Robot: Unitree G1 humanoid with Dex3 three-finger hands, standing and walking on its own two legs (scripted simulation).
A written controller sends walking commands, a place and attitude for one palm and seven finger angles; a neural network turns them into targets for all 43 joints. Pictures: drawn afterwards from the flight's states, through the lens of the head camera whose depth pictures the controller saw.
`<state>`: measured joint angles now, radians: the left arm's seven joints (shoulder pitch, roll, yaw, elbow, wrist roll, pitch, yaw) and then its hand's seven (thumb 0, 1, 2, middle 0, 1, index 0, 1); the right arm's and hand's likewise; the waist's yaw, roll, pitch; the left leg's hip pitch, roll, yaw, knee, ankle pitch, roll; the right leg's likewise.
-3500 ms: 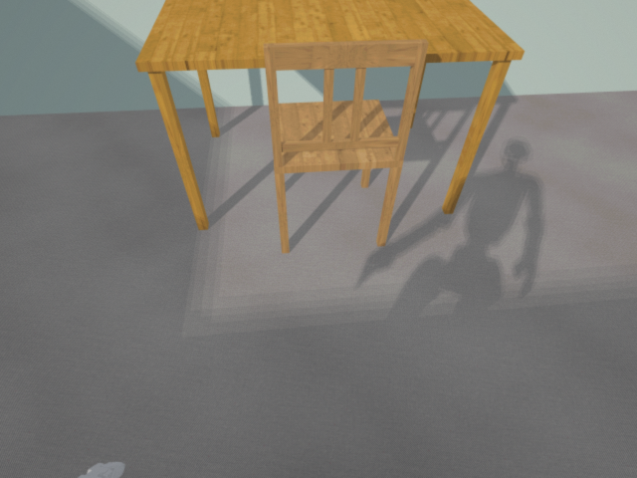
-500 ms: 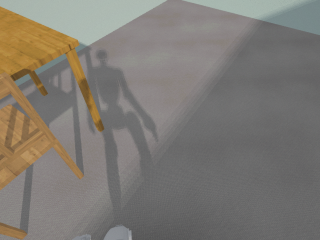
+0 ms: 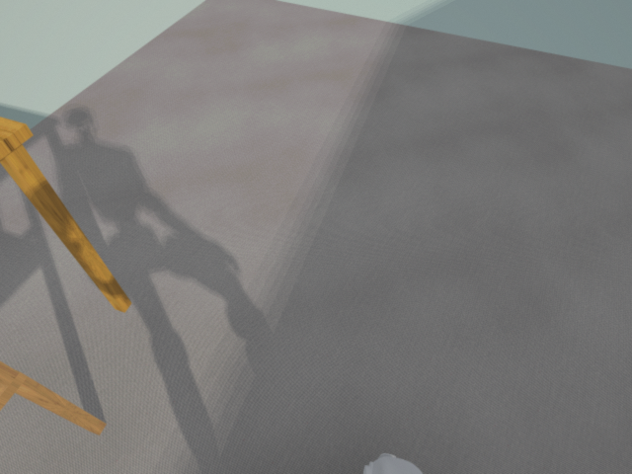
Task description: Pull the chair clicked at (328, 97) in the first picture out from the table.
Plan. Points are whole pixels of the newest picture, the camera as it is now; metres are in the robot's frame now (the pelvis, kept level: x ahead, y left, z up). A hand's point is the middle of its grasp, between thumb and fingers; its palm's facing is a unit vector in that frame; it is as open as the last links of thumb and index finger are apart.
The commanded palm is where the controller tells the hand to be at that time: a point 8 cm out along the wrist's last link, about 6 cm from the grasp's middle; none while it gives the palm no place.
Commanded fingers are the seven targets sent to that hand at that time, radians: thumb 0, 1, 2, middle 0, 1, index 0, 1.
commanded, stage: walk to a spot facing it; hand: left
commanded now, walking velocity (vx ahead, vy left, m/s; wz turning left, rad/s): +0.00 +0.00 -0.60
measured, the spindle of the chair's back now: out of the picture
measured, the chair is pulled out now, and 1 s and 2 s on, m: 0.00 0.00 0.00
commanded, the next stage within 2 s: turn to face it in 0.04 s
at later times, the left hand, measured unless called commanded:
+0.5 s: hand (218, 462) +0.16 +0.15 -0.18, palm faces +0.00 -0.99 -0.13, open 7.4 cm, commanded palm none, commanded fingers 0.00 0.90 0.90 -0.20 -0.30 -0.20 -0.30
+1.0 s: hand out of the picture +0.03 +0.16 -0.15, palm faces +0.32 -0.90 -0.30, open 7.4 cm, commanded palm none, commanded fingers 0.00 0.90 0.90 -0.20 -0.30 -0.20 -0.30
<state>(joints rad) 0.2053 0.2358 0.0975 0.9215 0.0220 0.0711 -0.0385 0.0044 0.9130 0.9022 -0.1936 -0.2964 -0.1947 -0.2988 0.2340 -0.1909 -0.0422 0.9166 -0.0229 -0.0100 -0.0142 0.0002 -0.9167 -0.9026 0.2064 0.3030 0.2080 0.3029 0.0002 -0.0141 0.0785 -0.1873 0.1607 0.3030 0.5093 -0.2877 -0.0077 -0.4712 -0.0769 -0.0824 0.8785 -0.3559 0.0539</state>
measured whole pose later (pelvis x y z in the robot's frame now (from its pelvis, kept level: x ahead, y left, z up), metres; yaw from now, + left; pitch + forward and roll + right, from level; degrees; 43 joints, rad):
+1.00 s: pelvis +0.01 -0.06 +0.00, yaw +17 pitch -1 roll +1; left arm 0.21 0.20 0.06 0.90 0.02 0.03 0.02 0.00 0.91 0.90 -0.20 -0.30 -0.20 -0.30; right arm 0.19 -0.29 -0.11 0.93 -0.02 0.08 0.02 0.01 -0.91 -0.90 0.20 0.30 0.20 0.30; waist -0.02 0.05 0.05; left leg -0.53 -0.03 -0.04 1.04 -0.40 -0.03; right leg -0.22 -0.06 -0.08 0.53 -0.30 0.01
